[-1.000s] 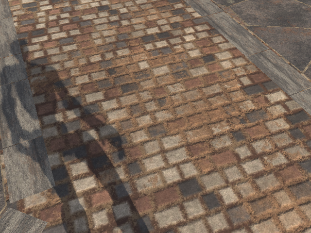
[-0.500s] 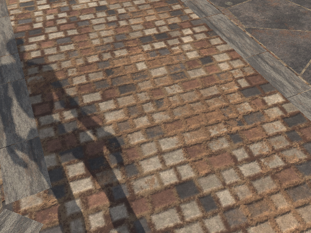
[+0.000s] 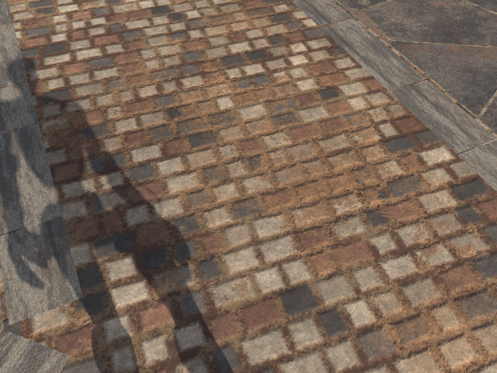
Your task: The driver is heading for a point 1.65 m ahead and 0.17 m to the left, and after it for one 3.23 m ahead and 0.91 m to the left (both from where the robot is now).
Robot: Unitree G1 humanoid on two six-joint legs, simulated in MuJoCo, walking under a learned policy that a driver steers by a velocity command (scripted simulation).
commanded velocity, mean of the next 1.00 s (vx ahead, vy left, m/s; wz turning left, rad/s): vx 0.01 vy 0.00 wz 0.00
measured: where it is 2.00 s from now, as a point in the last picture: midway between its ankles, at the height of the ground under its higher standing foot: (283, 363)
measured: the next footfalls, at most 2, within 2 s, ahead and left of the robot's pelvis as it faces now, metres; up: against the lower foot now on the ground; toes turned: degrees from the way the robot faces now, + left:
left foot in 1.66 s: +0.47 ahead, +0.07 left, +0.00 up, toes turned +2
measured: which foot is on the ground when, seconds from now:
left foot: down 0.00-1.00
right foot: down 0.00-1.00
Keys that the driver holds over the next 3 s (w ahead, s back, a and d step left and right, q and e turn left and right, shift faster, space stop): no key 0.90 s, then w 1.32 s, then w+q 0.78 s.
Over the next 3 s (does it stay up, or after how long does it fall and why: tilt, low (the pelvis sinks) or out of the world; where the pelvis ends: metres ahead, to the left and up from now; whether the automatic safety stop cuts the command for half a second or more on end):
stays up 1.04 0.01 0.00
